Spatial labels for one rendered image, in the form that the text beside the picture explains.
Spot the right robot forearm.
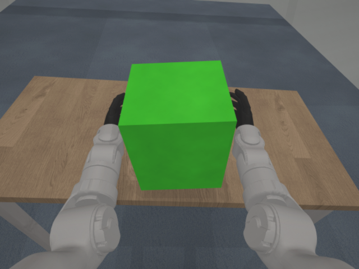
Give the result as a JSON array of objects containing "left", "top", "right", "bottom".
[{"left": 232, "top": 124, "right": 317, "bottom": 243}]

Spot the robot left upper arm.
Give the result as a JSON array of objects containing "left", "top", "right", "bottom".
[{"left": 9, "top": 203, "right": 121, "bottom": 269}]

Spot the carton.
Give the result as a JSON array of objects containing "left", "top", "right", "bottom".
[{"left": 118, "top": 61, "right": 237, "bottom": 191}]

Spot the robot right upper arm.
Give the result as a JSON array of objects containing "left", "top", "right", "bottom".
[{"left": 243, "top": 202, "right": 355, "bottom": 269}]

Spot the table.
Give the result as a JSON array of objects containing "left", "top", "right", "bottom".
[{"left": 0, "top": 76, "right": 359, "bottom": 251}]

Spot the left robot hand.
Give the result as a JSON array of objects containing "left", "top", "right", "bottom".
[{"left": 104, "top": 93, "right": 125, "bottom": 125}]

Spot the right robot hand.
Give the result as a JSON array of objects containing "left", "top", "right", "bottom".
[{"left": 229, "top": 89, "right": 254, "bottom": 129}]

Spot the left robot forearm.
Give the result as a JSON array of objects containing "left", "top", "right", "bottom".
[{"left": 50, "top": 124, "right": 124, "bottom": 248}]

